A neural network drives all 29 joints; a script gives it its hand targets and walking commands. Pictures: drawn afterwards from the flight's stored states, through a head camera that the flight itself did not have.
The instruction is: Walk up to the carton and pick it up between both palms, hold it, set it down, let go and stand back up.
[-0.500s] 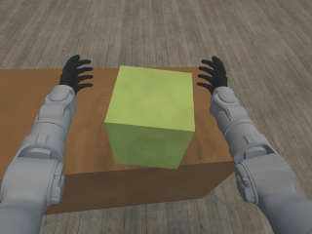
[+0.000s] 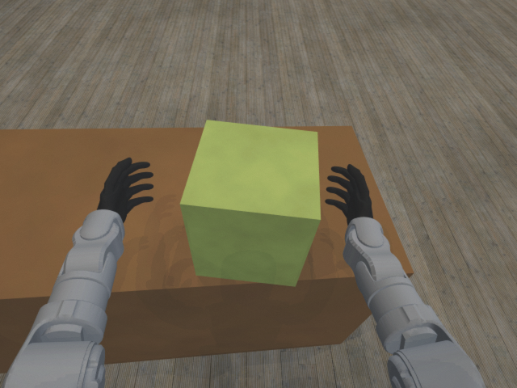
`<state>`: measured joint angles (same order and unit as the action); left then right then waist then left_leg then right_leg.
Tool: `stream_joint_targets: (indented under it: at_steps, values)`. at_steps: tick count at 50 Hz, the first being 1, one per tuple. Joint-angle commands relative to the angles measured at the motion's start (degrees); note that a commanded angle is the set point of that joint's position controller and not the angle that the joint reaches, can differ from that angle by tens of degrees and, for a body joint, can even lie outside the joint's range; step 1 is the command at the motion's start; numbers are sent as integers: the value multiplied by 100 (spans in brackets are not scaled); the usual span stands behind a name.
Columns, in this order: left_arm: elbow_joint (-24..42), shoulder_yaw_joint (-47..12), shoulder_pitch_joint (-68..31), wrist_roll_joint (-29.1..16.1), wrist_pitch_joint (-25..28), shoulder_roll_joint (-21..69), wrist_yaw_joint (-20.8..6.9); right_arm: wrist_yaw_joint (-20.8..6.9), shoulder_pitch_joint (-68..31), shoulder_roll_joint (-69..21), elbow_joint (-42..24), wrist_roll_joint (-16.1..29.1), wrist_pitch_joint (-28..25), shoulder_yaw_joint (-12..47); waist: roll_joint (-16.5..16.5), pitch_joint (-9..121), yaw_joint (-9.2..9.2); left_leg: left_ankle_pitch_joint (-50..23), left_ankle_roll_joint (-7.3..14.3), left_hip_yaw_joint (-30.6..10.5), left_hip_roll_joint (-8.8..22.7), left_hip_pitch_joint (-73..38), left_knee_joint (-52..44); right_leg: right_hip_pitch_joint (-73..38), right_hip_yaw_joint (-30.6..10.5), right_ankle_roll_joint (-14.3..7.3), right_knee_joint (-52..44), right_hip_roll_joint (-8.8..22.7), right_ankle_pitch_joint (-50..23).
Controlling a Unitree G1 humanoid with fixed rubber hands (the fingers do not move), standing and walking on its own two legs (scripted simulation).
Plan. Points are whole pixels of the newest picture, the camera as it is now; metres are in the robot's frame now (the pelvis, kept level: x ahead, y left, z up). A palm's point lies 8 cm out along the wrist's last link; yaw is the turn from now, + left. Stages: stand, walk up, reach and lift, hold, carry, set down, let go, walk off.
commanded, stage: set down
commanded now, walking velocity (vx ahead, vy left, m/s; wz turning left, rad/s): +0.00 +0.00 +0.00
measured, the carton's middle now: (253, 207) +0.44 +0.01 -0.03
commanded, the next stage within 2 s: let go in 1.52 s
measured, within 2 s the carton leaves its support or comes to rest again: neither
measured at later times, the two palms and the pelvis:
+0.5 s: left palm (101, 270) +0.29 +0.25 +0.00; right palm (353, 269) +0.29 -0.15 +0.00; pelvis -0.01 +0.01 +0.00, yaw +0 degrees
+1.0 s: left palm (93, 317) +0.23 +0.26 -0.04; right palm (355, 315) +0.23 -0.16 -0.04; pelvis +0.00 +0.02 -0.01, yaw -1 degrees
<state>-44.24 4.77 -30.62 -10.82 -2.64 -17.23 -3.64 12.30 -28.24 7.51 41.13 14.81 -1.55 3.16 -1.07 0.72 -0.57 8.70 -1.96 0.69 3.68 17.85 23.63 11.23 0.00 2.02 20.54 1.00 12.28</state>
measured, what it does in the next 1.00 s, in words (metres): stands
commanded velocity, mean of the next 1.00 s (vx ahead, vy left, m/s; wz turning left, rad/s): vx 0.00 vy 0.00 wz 0.00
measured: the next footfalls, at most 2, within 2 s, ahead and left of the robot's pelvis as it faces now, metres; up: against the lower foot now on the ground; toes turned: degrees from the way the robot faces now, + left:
none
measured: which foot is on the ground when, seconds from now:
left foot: down 0.00-1.00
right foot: down 0.00-1.00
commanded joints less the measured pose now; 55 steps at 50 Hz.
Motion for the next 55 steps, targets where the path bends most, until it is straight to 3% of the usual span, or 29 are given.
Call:
stream_joint_targets:
  at_steps: [1, 15, 39, 46, 55]
  values:
    - [1218, 185, -2101, 12, 377, -891, -9, -9, -1870, 521, -1169, -121, -428, -211, 415, 2705, -22, -1995, -42, 372, -477, -1688, 124, -399, 166, -1, -154, -406, -1572]
    - [1249, -8, -1047, -15, 1095, -660, 41, -229, -766, 251, -1117, -409, -1044, -361, 483, 2116, -84, -1275, -51, 334, -417, -1500, 138, 19, 169, -172, -181, -355, -476]
    - [1227, -234, 1098, -221, 2503, -613, 24, -450, 1102, -26, -729, -559, -2457, -237, 449, 1269, -125, -948, -148, 231, -432, -1487, 301, 304, -10, -281, -124, -232, -11]
    - [1308, -299, 1796, -196, 2561, -524, -8, -477, 1695, -23, -657, -640, -2670, -215, 495, 1093, -108, -1165, -201, 167, -409, -1747, 323, 276, -31, -298, -129, -252, -145]
    - [1562, -287, 2600, 100, 2166, -344, 56, -633, 2284, 226, -514, -807, -2649, -276, 543, 714, -151, -1697, -294, 150, -366, -2123, 243, 213, 82, -347, -257, -367, -263]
